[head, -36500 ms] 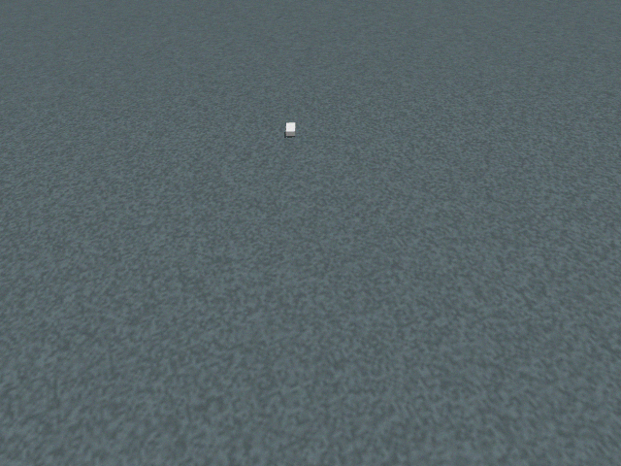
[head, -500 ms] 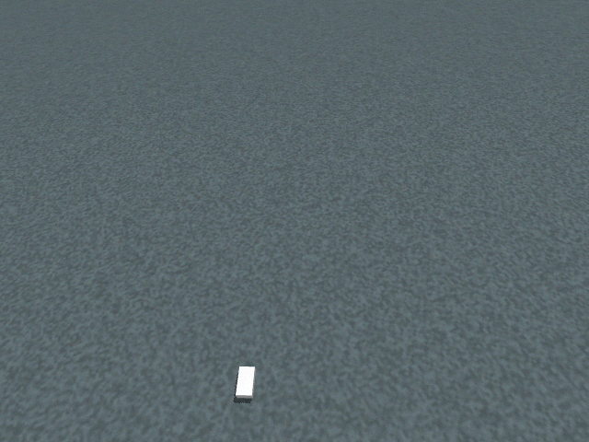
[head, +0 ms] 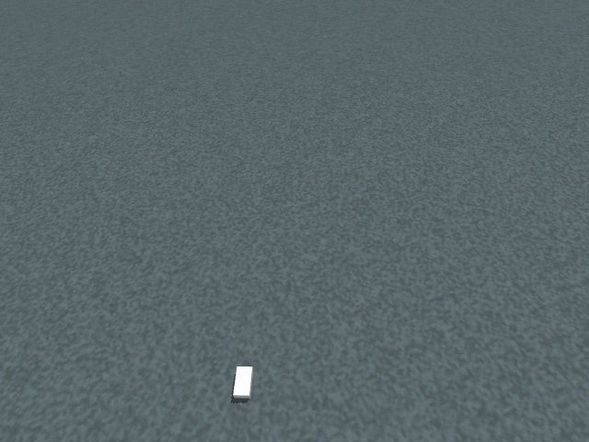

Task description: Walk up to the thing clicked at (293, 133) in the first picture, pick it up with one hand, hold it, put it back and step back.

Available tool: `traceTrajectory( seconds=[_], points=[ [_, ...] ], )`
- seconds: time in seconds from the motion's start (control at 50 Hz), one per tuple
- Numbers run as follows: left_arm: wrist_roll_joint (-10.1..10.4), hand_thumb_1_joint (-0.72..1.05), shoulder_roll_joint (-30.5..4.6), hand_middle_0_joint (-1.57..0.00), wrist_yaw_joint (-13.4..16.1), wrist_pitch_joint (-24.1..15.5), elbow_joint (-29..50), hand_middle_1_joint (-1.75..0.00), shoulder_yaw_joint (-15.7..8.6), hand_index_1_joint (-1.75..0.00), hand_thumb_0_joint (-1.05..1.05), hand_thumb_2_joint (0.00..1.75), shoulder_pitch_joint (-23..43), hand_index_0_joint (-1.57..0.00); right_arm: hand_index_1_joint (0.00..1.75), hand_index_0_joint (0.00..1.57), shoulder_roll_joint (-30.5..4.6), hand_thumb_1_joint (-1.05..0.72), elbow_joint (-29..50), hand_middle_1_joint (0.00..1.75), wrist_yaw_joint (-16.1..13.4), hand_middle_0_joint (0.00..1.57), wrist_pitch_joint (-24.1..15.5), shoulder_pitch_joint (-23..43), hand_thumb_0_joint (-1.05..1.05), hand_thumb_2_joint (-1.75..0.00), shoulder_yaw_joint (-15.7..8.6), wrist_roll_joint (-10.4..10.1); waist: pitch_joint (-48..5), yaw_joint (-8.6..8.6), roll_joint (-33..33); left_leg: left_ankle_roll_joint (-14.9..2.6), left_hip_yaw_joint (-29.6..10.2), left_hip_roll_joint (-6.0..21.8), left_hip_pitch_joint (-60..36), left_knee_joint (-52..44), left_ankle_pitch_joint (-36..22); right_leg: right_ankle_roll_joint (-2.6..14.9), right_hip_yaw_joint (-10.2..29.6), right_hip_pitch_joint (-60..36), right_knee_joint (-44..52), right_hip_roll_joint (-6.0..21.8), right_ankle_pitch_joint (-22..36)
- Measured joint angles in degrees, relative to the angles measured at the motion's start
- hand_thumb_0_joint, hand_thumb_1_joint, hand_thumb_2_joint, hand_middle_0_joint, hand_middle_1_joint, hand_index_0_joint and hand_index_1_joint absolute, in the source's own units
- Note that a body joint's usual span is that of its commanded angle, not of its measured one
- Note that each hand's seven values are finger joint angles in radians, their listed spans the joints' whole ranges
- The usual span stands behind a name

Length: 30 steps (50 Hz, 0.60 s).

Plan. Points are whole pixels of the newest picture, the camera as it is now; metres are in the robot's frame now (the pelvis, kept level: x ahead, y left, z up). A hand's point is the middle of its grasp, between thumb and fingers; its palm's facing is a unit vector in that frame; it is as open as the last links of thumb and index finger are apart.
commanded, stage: stand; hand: left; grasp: from above
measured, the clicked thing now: (243, 382) +0.46 +0.22 -0.77
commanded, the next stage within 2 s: step back in 0.12 s
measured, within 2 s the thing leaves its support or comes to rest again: neither
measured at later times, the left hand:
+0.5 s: hand out of the picture +0.10 +0.32 -0.18, palm faces +0.01 -0.93 -0.36, open 7.4 cm
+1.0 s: hand out of the picture -0.04 +0.30 -0.15, palm faces -0.04 -0.91 -0.41, open 7.4 cm
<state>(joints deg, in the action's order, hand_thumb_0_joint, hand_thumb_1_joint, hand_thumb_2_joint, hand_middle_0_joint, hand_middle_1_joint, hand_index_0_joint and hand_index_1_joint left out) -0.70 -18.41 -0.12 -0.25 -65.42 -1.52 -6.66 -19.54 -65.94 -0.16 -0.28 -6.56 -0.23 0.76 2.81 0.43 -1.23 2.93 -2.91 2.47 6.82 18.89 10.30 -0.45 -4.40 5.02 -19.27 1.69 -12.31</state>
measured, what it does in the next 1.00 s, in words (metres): walks backwards: right foot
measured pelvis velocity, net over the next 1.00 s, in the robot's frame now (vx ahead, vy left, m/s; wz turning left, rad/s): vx -0.15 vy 0.05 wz -0.04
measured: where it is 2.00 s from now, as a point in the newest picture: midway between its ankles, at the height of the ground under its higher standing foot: outside the picture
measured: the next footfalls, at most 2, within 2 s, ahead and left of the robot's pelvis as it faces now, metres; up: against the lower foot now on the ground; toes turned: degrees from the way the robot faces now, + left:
right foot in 0.80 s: -0.09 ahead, -0.07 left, +0.00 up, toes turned -2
left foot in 1.16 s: -0.16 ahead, +0.18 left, +0.00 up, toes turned -2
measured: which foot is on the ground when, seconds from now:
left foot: down 0.00-0.82, up 0.84-1.00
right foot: down 0.00-0.40, up 0.42-0.78, down 0.80-1.00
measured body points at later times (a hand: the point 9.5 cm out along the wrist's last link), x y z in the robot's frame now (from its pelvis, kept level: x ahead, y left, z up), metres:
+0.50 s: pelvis -0.05 +0.05 -0.02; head +0.03 +0.08 +0.42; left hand +0.10 +0.36 -0.16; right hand +0.02 -0.27 -0.13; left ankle -0.04 +0.15 -0.75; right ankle -0.06 -0.11 -0.70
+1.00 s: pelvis -0.15 +0.05 -0.02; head -0.09 +0.03 +0.43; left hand -0.04 +0.35 -0.13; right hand -0.05 -0.27 -0.15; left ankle -0.16 +0.18 -0.68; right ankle -0.13 -0.07 -0.75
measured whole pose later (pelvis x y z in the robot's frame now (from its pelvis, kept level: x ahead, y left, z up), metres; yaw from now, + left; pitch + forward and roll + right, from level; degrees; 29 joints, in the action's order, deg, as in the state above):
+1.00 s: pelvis -0.15 +0.05 -0.02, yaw -3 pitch -2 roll +1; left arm -1.7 -19.5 0.4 2.1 -48.4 -3.6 -9.1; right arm -23.3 -50.2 -0.9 2.7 -8.2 -2.6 -0.4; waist 9.4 1.1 -1.7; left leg 0.4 -7.5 -7.0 25.5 64.2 28.9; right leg 1.4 1.0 16.4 -34.8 0.2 -16.6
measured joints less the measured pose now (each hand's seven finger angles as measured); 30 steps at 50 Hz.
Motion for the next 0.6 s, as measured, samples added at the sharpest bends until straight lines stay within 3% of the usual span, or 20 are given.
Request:
traceTrajectory(
  seconds=[0.14,0.22,0.28,0.32,0.36,0.4,0.42,0.46,0.5,0.54,0.6],
  points=[
    [0.4,0.91,-0.1,-0.20,-0.2,0.1,0.5,-0.30,-0.3,-0.30,0.01,0.90,0.2,-0.20,0.30,0.20,-0.2,-0.90,0.6,0.30,0.2,0.21,0.2,0.3,0.01,-0.90,0.0,-0.2,0.1,-0.05,0.0,-0.14,0.0,0.0,0.4,0.7,0.3,0.08,0.0,0.4,-0.7,0.0,-0.4],
    [1.1,0.91,-0.6,-0.21,0.0,0.8,3.7,-0.30,-1.8,-0.30,0.01,0.90,1.5,-0.20,0.30,0.20,-1.4,-0.90,4.7,0.30,0.4,0.21,1.6,2.1,0.01,-0.90,-1.2,-1.1,3.9,-0.63,-0.2,-2.70,0.1,-0.8,7.1,12.2,2.1,0.45,-0.1,3.5,-4.8,0.4,-1.4],
    [0.1,0.91,-1.1,-0.21,0.2,1.5,6.5,-0.30,-2.3,-0.30,0.01,0.90,2.1,-0.20,0.30,0.20,-2.6,-0.90,8.1,0.30,0.7,0.21,2.7,2.2,0.01,-0.90,-2.4,-1.1,5.6,-0.61,0.4,-5.02,-0.4,-3.7,12.4,26.4,12.8,0.32,0.7,6.3,-8.3,1.7,-2.3],
    [-0.4,0.91,-1.7,-0.21,0.4,2.0,8.1,-0.30,-2.3,-0.30,0.01,0.90,2.7,-0.20,0.30,0.20,-3.3,-0.90,9.8,0.30,0.8,0.21,3.0,1.6,0.01,-0.90,-2.9,-1.3,6.1,-0.95,0.8,-5.67,-0.1,-4.4,13.5,29.9,15.3,-0.11,0.9,8.3,-10.7,2.5,-3.0],
    [-0.6,0.91,-2.5,-0.21,0.6,2.3,9.9,-0.30,-2.2,-0.30,0.01,0.90,3.5,-0.20,0.30,0.20,-3.7,-0.90,11.0,0.30,0.9,0.21,2.9,0.6,0.01,-0.90,-3.2,-1.1,6.6,-1.30,1.2,-5.77,0.8,-4.0,12.3,26.5,13.8,-0.99,0.9,10.3,-13.6,3.1,-4.0],
    [-0.1,0.91,-3.5,-0.21,0.6,2.8,11.9,-0.30,-2.1,-0.30,0.01,0.90,4.5,-0.20,0.30,0.20,-3.9,-0.90,11.6,0.30,0.9,0.21,2.5,-0.7,0.01,-0.90,-3.7,-0.3,7.0,-1.78,1.8,-4.97,1.5,-3.6,9.5,18.2,8.4,-1.64,0.7,12.9,-18.1,3.9,-5.9],
    [0.4,0.91,-4.1,-0.21,0.8,3.2,12.6,-0.30,-2.3,-0.30,0.01,0.90,5.5,-0.20,0.30,0.20,-3.4,-0.90,11.6,0.30,0.7,0.21,2.3,-0.9,0.01,-0.90,-4.0,0.3,8.0,-1.53,3.1,-4.70,1.9,-4.5,9.6,18.4,9.2,-0.68,3.0,14.4,-21.5,3.8,-8.4],
    [0.9,0.91,-4.6,-0.20,1.5,3.8,13.6,-0.30,-2.6,-0.30,0.01,0.90,6.9,-0.20,0.30,0.20,-2.4,-0.90,11.8,0.30,0.8,0.21,2.2,-1.4,0.01,-0.90,-3.6,0.6,9.6,-1.48,4.1,-4.97,1.9,-4.8,10.3,19.3,9.4,0.95,9.5,17.1,-30.3,-0.6,-17.3],
    [1.1,0.91,-4.8,-0.20,2.0,4.1,14.1,-0.30,-2.6,-0.30,0.01,0.90,7.1,-0.20,0.30,0.20,-1.4,-0.90,12.1,0.30,0.7,0.21,2.3,-1.8,0.01,-0.90,-3.1,0.5,9.9,-1.78,4.4,-5.22,1.8,-4.8,10.4,17.8,8.0,1.90,12.9,19.4,-38.8,-4.8,-20.1],
    [1.3,0.91,-4.6,-0.20,2.0,4.1,14.3,-0.30,-2.4,-0.30,0.01,0.90,6.3,-0.20,0.30,0.20,-0.9,-0.90,12.8,0.30,0.2,0.21,2.4,-1.9,0.01,-0.90,-2.8,0.5,9.7,-1.63,4.3,-5.52,2.3,-4.5,10.4,16.1,6.7,1.94,13.4,20.8,-44.2,-6.8,-19.3],
    [1.0,0.91,-4.0,-0.20,1.8,4.0,14.3,-0.30,-2.1,-0.30,0.01,0.90,4.4,-0.20,0.30,0.20,-0.4,-0.90,14.4,0.30,-0.5,0.21,2.1,-1.5,0.01,-0.90,-2.8,0.4,9.7,-1.65,3.5,-6.00,3.3,-4.0,10.3,15.0,5.6,0.85,12.1,19.9,-45.6,-7.4,-19.1]
  ],
)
